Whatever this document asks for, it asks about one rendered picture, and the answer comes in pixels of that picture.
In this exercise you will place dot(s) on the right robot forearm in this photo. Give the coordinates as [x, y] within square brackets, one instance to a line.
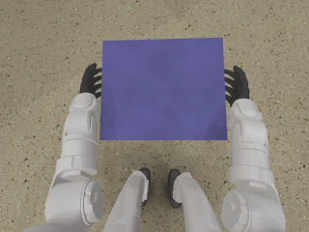
[249, 148]

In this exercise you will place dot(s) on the right robot shin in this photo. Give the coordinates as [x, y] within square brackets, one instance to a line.
[185, 174]

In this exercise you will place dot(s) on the robot shin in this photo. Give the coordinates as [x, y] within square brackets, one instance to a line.
[138, 173]
[185, 174]

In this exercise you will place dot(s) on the left robot shin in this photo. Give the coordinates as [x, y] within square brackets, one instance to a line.
[138, 173]

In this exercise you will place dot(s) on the carton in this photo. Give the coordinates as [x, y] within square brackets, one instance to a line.
[163, 89]

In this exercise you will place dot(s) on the robot right upper arm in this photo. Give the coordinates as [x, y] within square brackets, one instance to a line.
[247, 211]

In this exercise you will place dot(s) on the robot left upper arm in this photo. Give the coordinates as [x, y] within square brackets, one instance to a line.
[72, 207]

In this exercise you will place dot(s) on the left robot forearm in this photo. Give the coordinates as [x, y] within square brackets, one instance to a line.
[78, 160]

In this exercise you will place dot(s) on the left robot hand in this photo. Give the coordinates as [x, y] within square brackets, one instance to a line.
[88, 80]

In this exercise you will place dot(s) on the right robot hand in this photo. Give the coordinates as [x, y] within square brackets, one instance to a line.
[240, 88]

